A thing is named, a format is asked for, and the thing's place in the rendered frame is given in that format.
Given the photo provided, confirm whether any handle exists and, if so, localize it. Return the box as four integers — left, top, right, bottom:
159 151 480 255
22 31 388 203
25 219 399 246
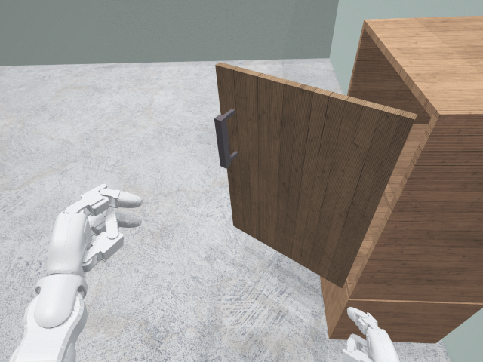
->
214 109 238 168

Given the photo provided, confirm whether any left robot hand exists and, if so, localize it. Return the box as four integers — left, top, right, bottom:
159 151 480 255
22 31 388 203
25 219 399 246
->
46 184 143 278

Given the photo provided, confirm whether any robot left forearm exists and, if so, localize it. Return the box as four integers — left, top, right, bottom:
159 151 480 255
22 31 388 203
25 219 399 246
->
8 273 88 362

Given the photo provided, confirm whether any cupboard door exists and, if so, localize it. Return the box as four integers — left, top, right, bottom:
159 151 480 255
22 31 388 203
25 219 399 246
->
215 62 417 288

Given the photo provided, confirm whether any right robot hand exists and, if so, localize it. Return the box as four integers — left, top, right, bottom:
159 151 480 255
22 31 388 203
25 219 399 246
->
343 307 400 362

